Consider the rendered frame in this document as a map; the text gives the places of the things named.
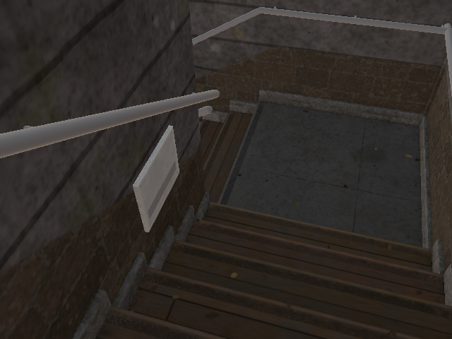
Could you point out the stairs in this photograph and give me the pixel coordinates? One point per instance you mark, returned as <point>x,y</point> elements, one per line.
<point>243,274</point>
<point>220,143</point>

